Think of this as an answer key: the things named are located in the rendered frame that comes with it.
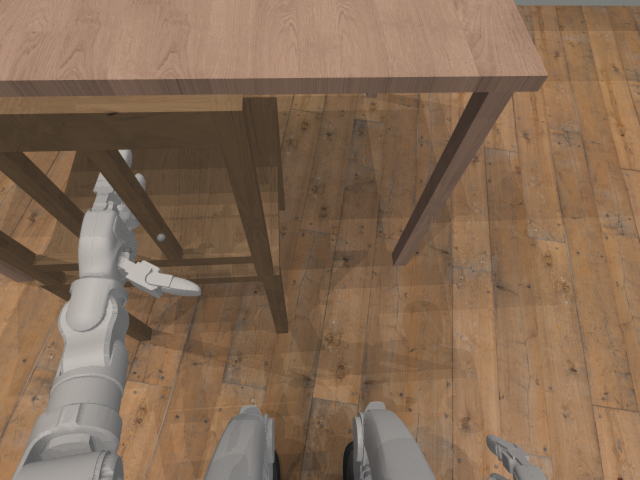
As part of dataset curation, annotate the left robot thigh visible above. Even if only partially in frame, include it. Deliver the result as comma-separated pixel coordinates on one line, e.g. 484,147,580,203
203,412,275,480

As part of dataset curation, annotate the robot right shin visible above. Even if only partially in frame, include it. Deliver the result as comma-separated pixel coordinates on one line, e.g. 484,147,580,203
353,402,386,480

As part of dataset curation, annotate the robot left forearm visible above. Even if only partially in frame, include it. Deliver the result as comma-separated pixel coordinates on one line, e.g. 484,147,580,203
11,276,129,480

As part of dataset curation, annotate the robot right hand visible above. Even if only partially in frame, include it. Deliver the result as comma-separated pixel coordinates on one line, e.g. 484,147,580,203
486,435,547,480

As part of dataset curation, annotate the table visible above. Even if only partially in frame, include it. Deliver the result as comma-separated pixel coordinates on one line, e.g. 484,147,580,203
0,0,548,282

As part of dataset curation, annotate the left robot upper arm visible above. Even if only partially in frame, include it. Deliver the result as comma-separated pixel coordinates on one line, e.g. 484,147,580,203
15,450,124,480

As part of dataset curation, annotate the chair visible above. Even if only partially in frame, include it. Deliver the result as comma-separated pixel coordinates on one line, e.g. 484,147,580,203
0,94,288,341

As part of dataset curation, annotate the robot left hand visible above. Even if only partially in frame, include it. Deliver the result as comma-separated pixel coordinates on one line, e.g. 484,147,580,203
78,150,201,298

